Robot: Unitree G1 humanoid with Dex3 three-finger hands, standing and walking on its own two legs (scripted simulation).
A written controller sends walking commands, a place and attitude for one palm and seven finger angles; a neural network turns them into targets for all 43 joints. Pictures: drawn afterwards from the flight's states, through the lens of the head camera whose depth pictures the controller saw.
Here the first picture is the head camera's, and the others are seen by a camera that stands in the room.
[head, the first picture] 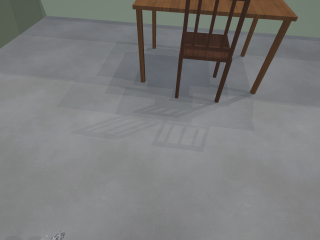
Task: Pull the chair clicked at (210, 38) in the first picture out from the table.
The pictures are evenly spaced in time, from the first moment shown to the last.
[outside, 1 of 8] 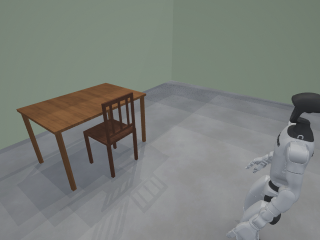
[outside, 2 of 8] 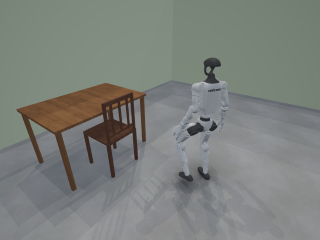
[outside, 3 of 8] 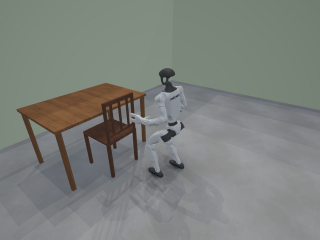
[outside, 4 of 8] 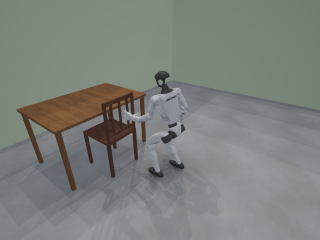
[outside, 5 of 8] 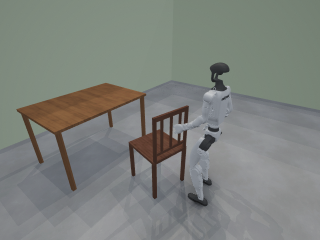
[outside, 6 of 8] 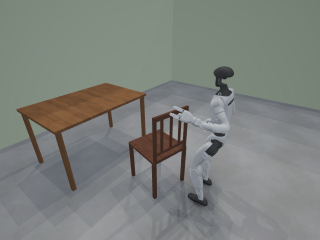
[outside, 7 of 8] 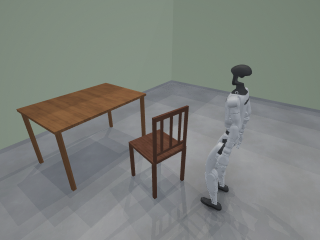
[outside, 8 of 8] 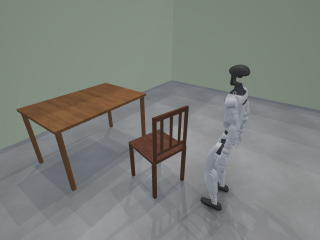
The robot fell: no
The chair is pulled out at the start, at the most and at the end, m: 0.00 0.61 0.61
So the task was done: yes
